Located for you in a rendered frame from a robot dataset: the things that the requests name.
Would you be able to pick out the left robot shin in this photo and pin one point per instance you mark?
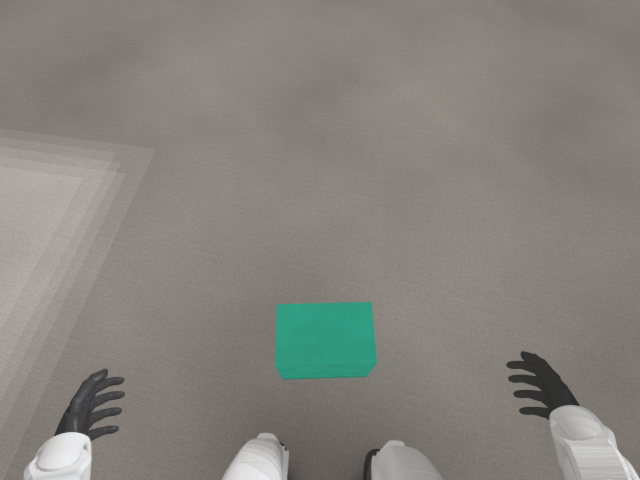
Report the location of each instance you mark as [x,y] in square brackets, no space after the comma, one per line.
[267,435]

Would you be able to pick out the right robot shin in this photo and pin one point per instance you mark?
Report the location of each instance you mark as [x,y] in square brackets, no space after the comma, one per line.
[393,443]

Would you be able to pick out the right robot hand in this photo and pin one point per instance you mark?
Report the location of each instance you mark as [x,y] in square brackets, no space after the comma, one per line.
[554,392]

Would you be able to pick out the carton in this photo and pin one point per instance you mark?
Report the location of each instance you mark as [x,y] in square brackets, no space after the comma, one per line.
[325,340]

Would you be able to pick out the robot shin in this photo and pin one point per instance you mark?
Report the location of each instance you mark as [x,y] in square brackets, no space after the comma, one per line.
[267,435]
[393,443]

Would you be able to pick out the robot left forearm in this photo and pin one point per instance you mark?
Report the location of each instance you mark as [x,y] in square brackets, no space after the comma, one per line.
[66,456]

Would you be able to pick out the robot right forearm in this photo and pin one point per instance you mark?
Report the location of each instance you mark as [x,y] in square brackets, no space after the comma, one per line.
[586,449]

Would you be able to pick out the left robot hand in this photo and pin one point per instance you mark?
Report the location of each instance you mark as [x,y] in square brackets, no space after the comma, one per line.
[78,416]

